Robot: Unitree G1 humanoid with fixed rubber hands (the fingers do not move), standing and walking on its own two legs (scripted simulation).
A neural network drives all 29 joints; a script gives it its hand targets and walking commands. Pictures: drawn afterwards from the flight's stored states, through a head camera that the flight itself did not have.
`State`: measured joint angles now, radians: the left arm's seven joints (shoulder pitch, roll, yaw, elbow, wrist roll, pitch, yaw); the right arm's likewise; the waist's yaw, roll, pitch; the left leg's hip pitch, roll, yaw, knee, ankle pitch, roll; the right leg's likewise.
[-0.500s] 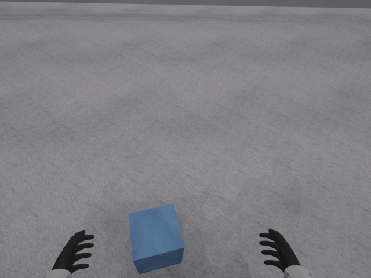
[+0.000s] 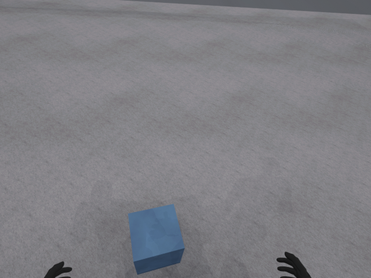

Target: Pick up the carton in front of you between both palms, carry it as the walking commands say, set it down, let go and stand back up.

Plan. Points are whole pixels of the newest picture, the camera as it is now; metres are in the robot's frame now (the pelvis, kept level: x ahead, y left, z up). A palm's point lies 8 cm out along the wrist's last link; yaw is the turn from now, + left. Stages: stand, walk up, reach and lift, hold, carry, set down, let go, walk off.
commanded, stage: stand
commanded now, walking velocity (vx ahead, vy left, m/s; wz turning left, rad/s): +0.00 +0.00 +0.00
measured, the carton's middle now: (155, 239) +0.39 +0.06 -0.64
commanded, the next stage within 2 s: none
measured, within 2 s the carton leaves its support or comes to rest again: neither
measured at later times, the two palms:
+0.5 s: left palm out of the picture +0.05 +0.29 -0.11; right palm out of the picture +0.07 -0.29 -0.09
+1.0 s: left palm out of the picture +0.03 +0.28 -0.11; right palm out of the picture +0.06 -0.30 -0.10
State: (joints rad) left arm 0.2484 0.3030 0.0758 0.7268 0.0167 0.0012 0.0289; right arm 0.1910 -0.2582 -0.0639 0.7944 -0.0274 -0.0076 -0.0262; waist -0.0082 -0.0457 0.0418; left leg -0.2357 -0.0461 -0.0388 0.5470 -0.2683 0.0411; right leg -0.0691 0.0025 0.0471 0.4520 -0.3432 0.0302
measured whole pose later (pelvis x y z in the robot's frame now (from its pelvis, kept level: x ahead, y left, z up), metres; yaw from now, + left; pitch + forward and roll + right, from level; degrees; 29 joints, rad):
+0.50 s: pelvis -0.02 +0.00 +0.00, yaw +1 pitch -4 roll -1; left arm 0.26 0.32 0.06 0.85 0.01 -0.01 0.04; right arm 0.19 -0.29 -0.06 0.91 -0.01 -0.01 -0.03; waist -0.01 -0.03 0.05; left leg -0.21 -0.06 -0.05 0.49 -0.21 0.04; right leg -0.05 -0.01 0.03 0.41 -0.30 0.03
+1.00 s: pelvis -0.02 -0.01 +0.01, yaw +2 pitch -4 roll -1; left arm 0.25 0.34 0.05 0.91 0.01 -0.01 0.04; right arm 0.18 -0.31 -0.04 0.98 -0.01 -0.01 -0.03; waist -0.01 -0.02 0.05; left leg -0.20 -0.05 -0.07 0.45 -0.18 0.02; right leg -0.05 0.00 0.01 0.40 -0.29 0.01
